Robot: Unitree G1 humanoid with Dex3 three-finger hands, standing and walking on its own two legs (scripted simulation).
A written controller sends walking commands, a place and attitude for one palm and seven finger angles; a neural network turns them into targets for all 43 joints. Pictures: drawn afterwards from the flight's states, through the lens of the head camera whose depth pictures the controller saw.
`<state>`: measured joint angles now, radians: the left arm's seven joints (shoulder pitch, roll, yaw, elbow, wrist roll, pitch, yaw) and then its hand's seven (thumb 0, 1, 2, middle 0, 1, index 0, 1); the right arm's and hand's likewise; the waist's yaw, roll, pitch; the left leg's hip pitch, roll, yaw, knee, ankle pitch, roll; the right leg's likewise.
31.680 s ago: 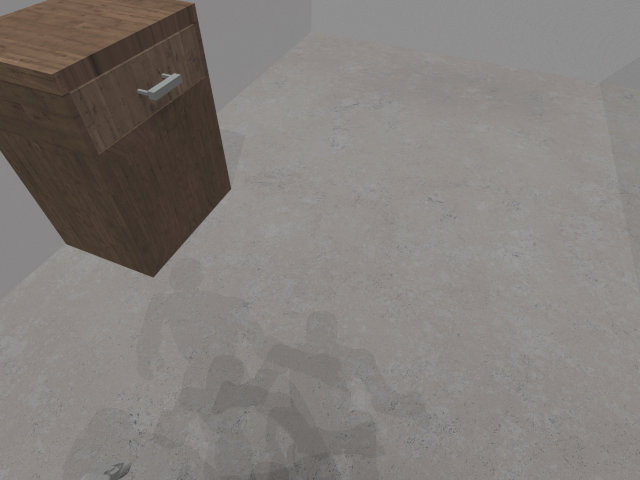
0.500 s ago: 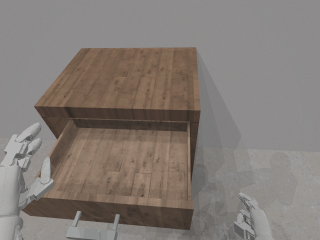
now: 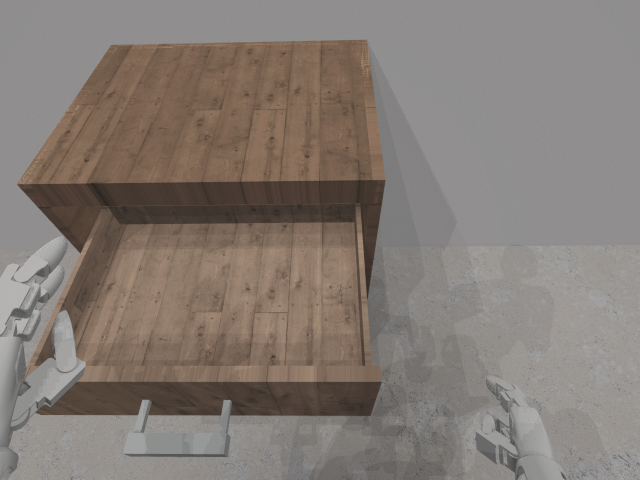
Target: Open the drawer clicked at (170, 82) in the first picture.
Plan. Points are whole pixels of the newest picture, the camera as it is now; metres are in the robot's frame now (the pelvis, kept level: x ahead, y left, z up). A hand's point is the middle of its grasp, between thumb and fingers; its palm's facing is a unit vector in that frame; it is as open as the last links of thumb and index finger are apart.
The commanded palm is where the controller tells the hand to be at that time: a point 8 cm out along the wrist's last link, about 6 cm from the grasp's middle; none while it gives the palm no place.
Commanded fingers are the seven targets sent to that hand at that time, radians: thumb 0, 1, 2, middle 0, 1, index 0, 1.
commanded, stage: step back with the hand held close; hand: left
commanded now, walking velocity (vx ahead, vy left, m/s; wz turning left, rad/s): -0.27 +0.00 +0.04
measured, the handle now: (182, 426) +0.20 +0.21 -0.11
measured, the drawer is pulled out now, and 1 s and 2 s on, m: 0.29 0.29 0.29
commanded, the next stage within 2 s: stop stepping back and stand still in 1.16 s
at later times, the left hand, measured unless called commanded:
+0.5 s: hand out of the picture +0.12 +0.25 +0.15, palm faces +0.38 -0.82 -0.43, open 7.4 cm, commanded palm +0.06 +0.30 +0.17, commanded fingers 0.00 0.90 0.90 -0.20 -0.30 -0.20 -0.30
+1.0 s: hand out of the picture +0.07 +0.16 +0.16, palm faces +0.12 -0.82 -0.56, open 7.4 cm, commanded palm -0.01 +0.24 +0.17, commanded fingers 0.00 0.90 0.90 -0.20 -0.30 -0.20 -0.30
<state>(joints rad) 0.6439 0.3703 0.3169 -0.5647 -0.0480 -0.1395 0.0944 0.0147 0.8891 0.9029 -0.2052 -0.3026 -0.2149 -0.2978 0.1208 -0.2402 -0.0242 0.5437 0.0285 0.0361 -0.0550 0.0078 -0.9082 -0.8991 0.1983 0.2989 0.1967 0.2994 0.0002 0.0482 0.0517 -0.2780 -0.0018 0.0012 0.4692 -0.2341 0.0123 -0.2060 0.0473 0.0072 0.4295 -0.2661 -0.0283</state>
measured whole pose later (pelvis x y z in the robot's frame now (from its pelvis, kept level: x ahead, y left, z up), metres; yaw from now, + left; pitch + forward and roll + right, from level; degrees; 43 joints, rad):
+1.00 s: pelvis -0.15 -0.03 -0.01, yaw -2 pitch +4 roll -2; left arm 0.67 0.47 0.39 -0.71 -0.07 -0.25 0.07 0.02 0.89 0.90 -0.21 -0.30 -0.22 -0.30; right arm 0.09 -0.20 0.00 0.59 0.03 -0.07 -0.02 0.01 -0.91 -0.90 0.20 0.30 0.20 0.30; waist -0.01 0.05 0.10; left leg -0.57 0.07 -0.02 0.69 -0.22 -0.01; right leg -0.19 0.08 -0.07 0.47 -0.35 -0.05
